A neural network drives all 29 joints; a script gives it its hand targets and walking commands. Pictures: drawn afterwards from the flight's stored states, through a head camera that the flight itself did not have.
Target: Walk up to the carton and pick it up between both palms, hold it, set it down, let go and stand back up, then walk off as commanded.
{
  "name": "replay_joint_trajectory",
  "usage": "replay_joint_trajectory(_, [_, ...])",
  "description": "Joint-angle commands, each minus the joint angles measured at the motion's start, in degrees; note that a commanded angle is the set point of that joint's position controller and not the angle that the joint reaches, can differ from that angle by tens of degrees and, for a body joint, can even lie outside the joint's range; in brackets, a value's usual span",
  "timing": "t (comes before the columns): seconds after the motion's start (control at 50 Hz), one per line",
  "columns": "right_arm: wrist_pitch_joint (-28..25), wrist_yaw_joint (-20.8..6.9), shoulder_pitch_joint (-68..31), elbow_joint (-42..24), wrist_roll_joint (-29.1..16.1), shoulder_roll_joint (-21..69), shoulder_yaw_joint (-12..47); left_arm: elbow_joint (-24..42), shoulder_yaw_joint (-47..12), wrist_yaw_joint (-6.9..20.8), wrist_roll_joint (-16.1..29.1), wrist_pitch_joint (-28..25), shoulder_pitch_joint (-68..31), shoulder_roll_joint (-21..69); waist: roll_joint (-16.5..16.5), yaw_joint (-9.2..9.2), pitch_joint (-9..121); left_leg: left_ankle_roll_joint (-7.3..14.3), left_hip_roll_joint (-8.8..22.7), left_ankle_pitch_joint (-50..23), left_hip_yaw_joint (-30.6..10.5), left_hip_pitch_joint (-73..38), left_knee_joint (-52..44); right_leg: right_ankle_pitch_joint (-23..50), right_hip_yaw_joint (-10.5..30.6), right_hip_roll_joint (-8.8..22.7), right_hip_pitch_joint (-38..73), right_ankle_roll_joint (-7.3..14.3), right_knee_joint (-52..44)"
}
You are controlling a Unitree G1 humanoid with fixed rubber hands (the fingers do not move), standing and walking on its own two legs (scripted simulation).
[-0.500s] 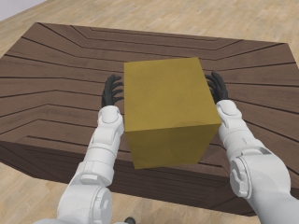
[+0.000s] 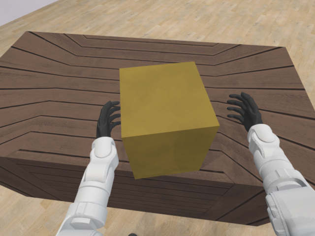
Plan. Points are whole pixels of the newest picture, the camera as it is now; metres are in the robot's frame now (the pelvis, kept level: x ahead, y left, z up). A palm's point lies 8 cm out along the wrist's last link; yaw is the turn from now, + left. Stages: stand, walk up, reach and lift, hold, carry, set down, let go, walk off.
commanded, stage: set down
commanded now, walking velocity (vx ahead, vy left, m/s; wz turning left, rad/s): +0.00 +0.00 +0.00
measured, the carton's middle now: (162, 123) +0.40 +0.06 +0.02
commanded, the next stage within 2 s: none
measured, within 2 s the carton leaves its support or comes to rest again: neither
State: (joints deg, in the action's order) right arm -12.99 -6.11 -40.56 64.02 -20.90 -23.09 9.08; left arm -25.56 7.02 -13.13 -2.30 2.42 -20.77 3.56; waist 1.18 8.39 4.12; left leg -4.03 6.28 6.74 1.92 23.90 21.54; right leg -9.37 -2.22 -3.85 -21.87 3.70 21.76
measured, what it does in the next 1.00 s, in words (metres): stands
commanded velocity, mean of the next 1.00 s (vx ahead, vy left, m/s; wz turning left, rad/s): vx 0.00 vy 0.00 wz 0.00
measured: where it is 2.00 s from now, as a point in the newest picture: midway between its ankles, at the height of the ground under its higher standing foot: outside the picture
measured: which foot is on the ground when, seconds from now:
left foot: down 0.00-1.00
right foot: down 0.00-1.00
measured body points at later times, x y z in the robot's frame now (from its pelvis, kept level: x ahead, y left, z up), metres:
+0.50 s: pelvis -0.01 +0.00 +0.00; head +0.01 +0.01 +0.45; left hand +0.28 +0.19 +0.05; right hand +0.37 -0.19 +0.04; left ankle +0.03 +0.17 -0.74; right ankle +0.01 -0.08 -0.74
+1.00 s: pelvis +0.01 +0.00 +0.01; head +0.02 +0.02 +0.45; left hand +0.24 +0.18 +0.04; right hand +0.29 -0.23 +0.02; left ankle +0.03 +0.17 -0.74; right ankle +0.01 -0.08 -0.74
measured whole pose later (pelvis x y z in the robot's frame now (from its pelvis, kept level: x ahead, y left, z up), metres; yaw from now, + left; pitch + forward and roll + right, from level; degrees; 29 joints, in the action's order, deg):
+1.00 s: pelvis +0.01 +0.00 +0.01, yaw +0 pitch -2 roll +0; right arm -16.8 -10.4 0.7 32.6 -22.8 -24.4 5.6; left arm 5.4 -2.0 -16.4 -4.4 7.7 14.4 6.4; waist -2.0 4.4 -1.6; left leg -3.7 4.8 8.5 1.7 8.0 18.6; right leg -11.5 -0.3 -3.4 -6.7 3.5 20.0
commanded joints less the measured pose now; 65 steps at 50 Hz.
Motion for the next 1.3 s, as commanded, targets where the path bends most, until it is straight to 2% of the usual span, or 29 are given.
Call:
replay_joint_trajectory(0.0, [-2.6,-1.4,-19.3,-16.6,-0.5,-7.3,-1.7,13.7,-1.3,-0.4,0.8,-1.9,-15.7,-3.2,-8.4,1.51,27.6,4.2,-5.4,-13.1,1.7,-7.7,0.5,16.5,4.2,0.6,18.3,-4.0,0.4])
replay_joint_trajectory(0.08, [-1.5,-2.2,-16.6,-19.3,0.4,-8.1,-3.5,15.0,-2.5,-1.1,1.8,-0.3,-14.8,-2.9,-9.2,1.08,25.1,4.5,-5.0,-9.9,1.7,-9.9,-0.4,7.0,4.1,0.3,15.7,-3.0,-1.3])
replay_joint_trajectory(0.14, [-0.4,-2.7,-13.9,-20.0,1.6,-8.7,-5.5,16.4,-3.7,-1.7,2.0,1.4,-13.6,-2.2,-8.9,0.01,23.1,4.6,-4.9,-8.0,1.5,-11.8,-0.9,1.7,3.9,0.1,13.7,-2.3,-2.5])
replay_joint_trajectory(0.22, [0.7,-2.9,-9.2,-19.9,2.7,-8.7,-7.4,18.8,-4.4,-2.2,0.6,4.0,-10.5,-1.2,-7.4,-1.10,19.0,4.6,-5.0,-6.7,1.3,-13.9,-1.5,-0.8,3.7,0.1,12.8,-1.6,-3.6])
replay_joint_trajectory(0.42, [-0.2,-4.0,1.8,-23.2,1.7,-8.1,-8.5,28.4,-7.6,-3.1,-2.0,5.6,-1.3,1.3,-3.7,-2.64,15.3,4.2,-5.5,-7.6,0.7,-17.5,-1.7,0.4,3.3,0.7,12.5,-1.1,-4.4])
replay_joint_trajectory(0.5, [-1.4,-4.4,6.2,-25.9,1.1,-8.3,-8.3,30.3,-8.1,-3.3,-2.3,5.1,3.4,1.7,-4.5,-2.66,13.6,4.4,-5.6,-7.7,0.9,-17.8,-1.7,1.1,3.4,1.0,12.7,-1.1,-4.8])
replay_joint_trajectory(0.58, [-3.0,-4.6,10.5,-29.6,0.5,-8.7,-7.9,31.5,-8.4,-3.2,-1.9,4.2,8.0,2.1,-6.6,-2.71,12.3,4.7,-5.6,-8.2,1.3,-17.9,-1.6,2.6,3.6,1.2,13.4,-1.3,-4.8])
replay_joint_trajectory(0.7, [-5.4,-4.5,18.3,-34.9,-0.6,-9.9,-7.6,34.7,-9.1,-3.0,-1.7,2.7,15.8,3.4,-8.5,-3.12,12.1,4.4,-5.6,-13.0,1.2,-20.4,-0.9,10.1,3.7,1.1,15.3,-1.3,-4.4])
replay_joint_trajectory(0.86, [-6.9,-4.1,29.2,-39.1,-2.1,-11.0,-7.6,40.8,-9.7,-3.1,-2.6,2.2,25.8,3.9,-8.5,-3.60,8.7,4.1,-5.8,-16.2,1.0,-23.0,-0.8,15.0,4.2,1.1,16.7,-0.9,-4.4])
replay_joint_trajectory(0.96, [-6.4,-4.4,33.8,-41.7,-2.6,-10.6,-7.8,44.0,-11.4,-3.5,-2.7,2.8,30.0,4.0,-6.7,-3.93,5.7,4.0,-5.8,-14.3,0.9,-23.9,-1.2,11.6,4.3,1.2,15.4,-0.4,-5.1])
replay_joint_trajectory(1.1, [-4.2,-5.3,37.5,-45.8,-1.9,-10.5,-9.4,46.6,-13.8,-4.3,-1.9,4.0,33.0,3.5,-5.3,-4.87,1.7,4.1,-5.4,-7.7,0.7,-23.2,-2.6,3.9,4.2,1.7,12.6,0.1,-6.0])
replay_joint_trajectory(1.28, [-0.8,-5.6,42.4,-50.9,-0.1,-10.8,-11.5,44.5,-13.1,-4.9,-1.4,4.8,34.9,2.8,-7.6,-4.46,-1.7,3.8,-5.1,-2.0,1.2,-23.4,-4.3,-3.2,5.1,2.3,10.9,-0.2,-7.6])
